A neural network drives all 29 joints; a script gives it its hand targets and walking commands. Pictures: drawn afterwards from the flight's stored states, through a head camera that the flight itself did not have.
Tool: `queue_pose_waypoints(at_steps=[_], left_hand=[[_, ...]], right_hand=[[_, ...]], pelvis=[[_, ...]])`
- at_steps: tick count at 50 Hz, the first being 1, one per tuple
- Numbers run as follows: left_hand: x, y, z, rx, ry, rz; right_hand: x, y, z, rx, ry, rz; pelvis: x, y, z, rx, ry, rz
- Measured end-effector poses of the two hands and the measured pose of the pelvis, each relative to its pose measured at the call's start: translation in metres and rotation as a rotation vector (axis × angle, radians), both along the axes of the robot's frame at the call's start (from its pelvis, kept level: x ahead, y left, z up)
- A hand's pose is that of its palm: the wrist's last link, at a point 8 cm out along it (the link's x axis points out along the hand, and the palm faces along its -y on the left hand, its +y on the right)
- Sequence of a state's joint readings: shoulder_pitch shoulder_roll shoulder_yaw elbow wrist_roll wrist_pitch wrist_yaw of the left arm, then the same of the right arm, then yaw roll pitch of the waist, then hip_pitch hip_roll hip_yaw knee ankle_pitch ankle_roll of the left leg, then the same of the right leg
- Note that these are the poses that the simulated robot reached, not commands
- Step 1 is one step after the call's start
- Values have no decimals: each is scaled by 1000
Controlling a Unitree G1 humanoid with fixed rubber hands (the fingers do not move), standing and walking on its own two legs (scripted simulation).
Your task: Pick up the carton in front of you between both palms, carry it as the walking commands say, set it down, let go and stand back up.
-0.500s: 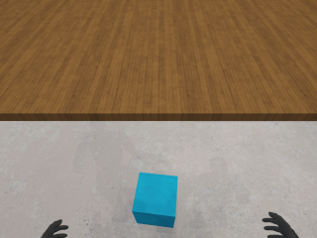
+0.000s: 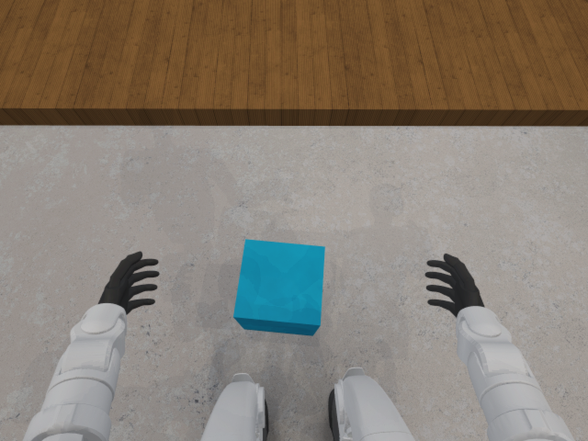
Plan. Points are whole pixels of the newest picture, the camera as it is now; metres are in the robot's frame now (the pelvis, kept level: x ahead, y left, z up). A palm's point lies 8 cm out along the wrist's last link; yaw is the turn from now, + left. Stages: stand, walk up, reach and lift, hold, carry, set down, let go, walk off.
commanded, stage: reach and lift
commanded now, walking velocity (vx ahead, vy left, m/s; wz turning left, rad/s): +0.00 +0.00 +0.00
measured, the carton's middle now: (281, 291) +0.42 +0.03 -0.58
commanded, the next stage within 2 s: none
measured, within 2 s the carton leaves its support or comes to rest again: neither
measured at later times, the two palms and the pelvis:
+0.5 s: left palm (173, 220) +0.47 +0.21 -0.16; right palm (388, 241) +0.41 -0.17 -0.16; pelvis -0.07 +0.01 -0.07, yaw +0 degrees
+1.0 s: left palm (202, 271) +0.44 +0.21 -0.41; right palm (366, 281) +0.40 -0.18 -0.40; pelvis -0.08 +0.00 -0.25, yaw -2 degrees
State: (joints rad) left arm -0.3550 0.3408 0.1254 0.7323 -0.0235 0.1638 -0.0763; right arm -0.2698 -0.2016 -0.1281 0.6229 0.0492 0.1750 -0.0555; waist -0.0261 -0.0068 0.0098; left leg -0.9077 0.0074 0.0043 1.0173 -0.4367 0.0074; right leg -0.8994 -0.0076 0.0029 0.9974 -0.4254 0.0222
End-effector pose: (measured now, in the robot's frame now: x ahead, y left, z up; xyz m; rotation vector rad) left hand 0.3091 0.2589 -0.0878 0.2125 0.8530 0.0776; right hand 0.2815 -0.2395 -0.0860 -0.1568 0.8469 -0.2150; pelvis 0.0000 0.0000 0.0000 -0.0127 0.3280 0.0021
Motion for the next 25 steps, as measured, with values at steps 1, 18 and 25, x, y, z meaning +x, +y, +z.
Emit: queue_pose_waypoints(at_steps=[1, 18, 25], left_hand=[[7, -2, -4, -8, -10, -2], [130, -37, -44, -128, -163, -45], [160, -48, -69, -139, -181, -57]], right_hand=[[5, 3, -4, 6, -12, -7], [110, 60, -51, 87, -179, -90], [132, 73, -74, 88, -201, -97]], pelvis=[[-4, 1, -4, -1, 22, -1], [-74, 10, -58, -15, 275, 4], [-71, 12, -69, -27, 375, 8]])
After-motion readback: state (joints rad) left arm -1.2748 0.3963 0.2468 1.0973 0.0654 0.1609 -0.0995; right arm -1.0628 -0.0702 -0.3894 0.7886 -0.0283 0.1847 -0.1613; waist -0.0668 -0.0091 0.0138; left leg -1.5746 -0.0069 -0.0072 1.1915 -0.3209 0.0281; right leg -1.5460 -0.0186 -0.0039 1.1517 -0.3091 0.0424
